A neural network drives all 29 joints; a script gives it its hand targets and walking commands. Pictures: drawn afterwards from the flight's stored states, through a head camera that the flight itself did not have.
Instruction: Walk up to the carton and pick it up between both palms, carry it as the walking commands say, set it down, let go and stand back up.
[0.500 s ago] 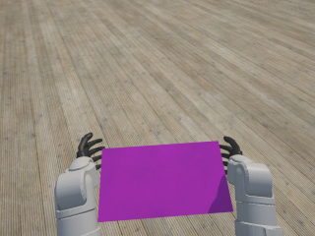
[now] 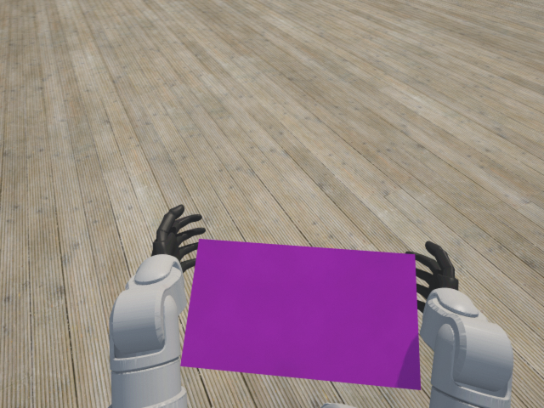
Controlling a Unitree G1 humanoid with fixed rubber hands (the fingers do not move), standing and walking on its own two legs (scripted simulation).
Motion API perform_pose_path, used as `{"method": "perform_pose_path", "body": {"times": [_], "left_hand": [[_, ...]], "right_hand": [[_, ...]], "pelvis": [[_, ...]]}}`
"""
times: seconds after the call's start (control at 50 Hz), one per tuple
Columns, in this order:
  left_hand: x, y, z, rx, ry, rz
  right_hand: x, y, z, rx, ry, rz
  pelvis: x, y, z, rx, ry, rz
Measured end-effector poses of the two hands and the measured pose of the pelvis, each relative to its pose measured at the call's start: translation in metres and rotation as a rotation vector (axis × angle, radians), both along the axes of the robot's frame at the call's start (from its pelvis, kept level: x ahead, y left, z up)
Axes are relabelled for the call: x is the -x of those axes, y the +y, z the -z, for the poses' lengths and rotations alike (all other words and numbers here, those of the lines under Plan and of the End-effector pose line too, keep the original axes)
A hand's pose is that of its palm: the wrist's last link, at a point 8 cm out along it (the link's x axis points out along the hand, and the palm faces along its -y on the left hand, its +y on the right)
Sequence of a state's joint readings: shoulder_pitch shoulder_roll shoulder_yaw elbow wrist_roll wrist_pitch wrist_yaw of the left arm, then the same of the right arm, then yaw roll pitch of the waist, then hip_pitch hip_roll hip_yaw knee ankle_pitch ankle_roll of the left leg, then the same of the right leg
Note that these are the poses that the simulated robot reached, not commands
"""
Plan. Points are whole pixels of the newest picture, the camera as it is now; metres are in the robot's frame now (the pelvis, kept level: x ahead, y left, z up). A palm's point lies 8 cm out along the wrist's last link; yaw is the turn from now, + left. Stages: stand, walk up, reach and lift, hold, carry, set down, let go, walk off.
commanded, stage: carry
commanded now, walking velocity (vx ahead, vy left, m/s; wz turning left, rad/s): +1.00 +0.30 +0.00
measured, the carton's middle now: (299, 306) +0.27 -0.04 +0.00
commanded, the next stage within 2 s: none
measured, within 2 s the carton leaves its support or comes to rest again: neither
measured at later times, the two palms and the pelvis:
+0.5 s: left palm (91, 126) +0.65 +0.35 +0.11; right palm (261, 143) +0.61 +0.00 +0.06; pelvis +0.35 +0.16 +0.02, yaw -2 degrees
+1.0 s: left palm (94, 53) +1.00 +0.44 +0.12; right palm (223, 60) +1.00 +0.09 +0.09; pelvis +0.74 +0.27 +0.00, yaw -2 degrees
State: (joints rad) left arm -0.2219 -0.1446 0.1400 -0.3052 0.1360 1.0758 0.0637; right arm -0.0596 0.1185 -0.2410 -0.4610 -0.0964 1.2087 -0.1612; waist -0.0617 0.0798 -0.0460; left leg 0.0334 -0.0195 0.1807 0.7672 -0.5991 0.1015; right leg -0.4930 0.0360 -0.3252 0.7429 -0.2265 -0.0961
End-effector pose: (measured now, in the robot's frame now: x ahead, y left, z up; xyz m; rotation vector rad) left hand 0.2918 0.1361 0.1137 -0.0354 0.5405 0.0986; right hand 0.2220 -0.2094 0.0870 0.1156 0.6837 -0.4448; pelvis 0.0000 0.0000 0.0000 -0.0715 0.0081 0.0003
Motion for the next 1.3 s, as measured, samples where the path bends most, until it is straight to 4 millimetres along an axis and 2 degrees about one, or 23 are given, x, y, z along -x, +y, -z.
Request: {"method": "perform_pose_path", "body": {"times": [0.06, 0.12, 0.18, 0.24, 0.3, 0.36, 0.42, 0.46, 0.5, 0.58, 0.66, 0.72, 0.82, 0.9, 1.0, 1.08, 1.16, 1.24, 1.3], "left_hand": [[-0.035, 0.023, 0.008, 0.007, 0.014, -0.05], [-0.056, 0.06, 0.017, 0.023, 0.073, -0.145], [-0.077, 0.094, 0.021, 0.023, 0.134, -0.228], [-0.108, 0.125, 0.017, 0.015, 0.17, -0.3], [-0.157, 0.153, 0.011, -0.018, 0.178, -0.315], [-0.22, 0.18, 0.008, -0.056, 0.138, -0.284], [-0.284, 0.2, 0.002, -0.063, 0.096, -0.229], [-0.323, 0.207, 0.002, -0.014, 0.093, -0.193], [-0.356, 0.209, 0.008, 0.032, 0.115, -0.164], [-0.409, 0.196, 0.015, 0.04, 0.153, -0.106], [-0.465, 0.187, 0.003, -0.04, 0.146, -0.043], [-0.504, 0.196, -0.001, -0.031, 0.153, -0.044], [-0.566, 0.231, -0.015, -0.036, 0.123, -0.113], [-0.625, 0.265, -0.023, -0.048, 0.08, -0.175], [-0.712, 0.301, -0.003, -0.015, 0.043, -0.175], [-0.764, 0.314, 0.012, 0.017, 0.109, -0.145], [-0.809, 0.314, 0.021, 0.003, 0.181, -0.112], [-0.859, 0.31, 0.017, -0.058, 0.198, -0.058], [-0.901, 0.317, 0.008, -0.082, 0.189, -0.05]], "right_hand": [[-0.055, 0.019, -0.002, 0.025, 0.015, -0.055], [-0.111, 0.051, -0.007, 0.021, 0.066, -0.129], [-0.164, 0.086, -0.004, 0.025, 0.119, -0.216], [-0.213, 0.118, 0.001, 0.0, 0.154, -0.27], [-0.266, 0.148, 0.008, -0.018, 0.163, -0.301], [-0.318, 0.175, 0.017, -0.04, 0.122, -0.285], [-0.357, 0.196, 0.023, -0.064, 0.089, -0.22], [-0.375, 0.205, 0.023, -0.053, 0.112, -0.213], [-0.392, 0.206, 0.023, -0.022, 0.154, -0.204], [-0.426, 0.195, 0.02, -0.028, 0.193, -0.126], [-0.471, 0.187, 0.017, -0.083, 0.141, -0.048], [-0.519, 0.197, 0.002, -0.062, 0.136, -0.051], [-0.616, 0.226, -0.019, -0.052, 0.068, -0.108], [-0.693, 0.26, -0.015, -0.076, 0.025, -0.164], [-0.777, 0.296, 0.002, -0.044, -0.014, -0.168], [-0.815, 0.309, 0.007, -0.015, 0.051, -0.136], [-0.845, 0.311, 0.018, -0.021, 0.126, -0.108], [-0.88, 0.309, 0.026, -0.075, 0.14, -0.053], [-0.921, 0.316, 0.024, -0.086, 0.13, -0.057]], "pelvis": [[-0.043, 0.006, 0.003, -0.002, -0.016, -0.069], [-0.084, 0.017, -0.003, -0.015, -0.041, -0.052], [-0.13, 0.033, -0.012, -0.023, -0.051, -0.068], [-0.175, 0.055, -0.02, -0.049, -0.054, -0.07], [-0.224, 0.086, -0.023, -0.083, -0.042, -0.066], [-0.271, 0.124, -0.013, -0.108, -0.035, -0.026], [-0.306, 0.15, -0.009, -0.117, -0.022, 0.022], [-0.327, 0.158, -0.013, -0.131, -0.005, 0.027], [-0.352, 0.164, -0.019, -0.145, 0.014, 0.037], [-0.406, 0.174, -0.026, -0.172, 0.039, 0.062], [-0.464, 0.184, -0.029, -0.138, 0.038, 0.005], [-0.507, 0.19, -0.037, -0.157, 0.035, 0.005], [-0.579, 0.209, -0.043, -0.161, 0.029, 0.005], [-0.646, 0.231, -0.034, -0.162, 0.027, 0.024], [-0.738, 0.266, -0.004, -0.151, -0.016, 0.029], [-0.783, 0.282, -0.01, -0.161, -0.039, 0.057], [-0.832, 0.293, -0.017, -0.183, -0.053, 0.073], [-0.885, 0.304, -0.019, -0.186, -0.049, 0.068], [-0.924, 0.312, -0.021, -0.14, -0.022, 0.018]]}}
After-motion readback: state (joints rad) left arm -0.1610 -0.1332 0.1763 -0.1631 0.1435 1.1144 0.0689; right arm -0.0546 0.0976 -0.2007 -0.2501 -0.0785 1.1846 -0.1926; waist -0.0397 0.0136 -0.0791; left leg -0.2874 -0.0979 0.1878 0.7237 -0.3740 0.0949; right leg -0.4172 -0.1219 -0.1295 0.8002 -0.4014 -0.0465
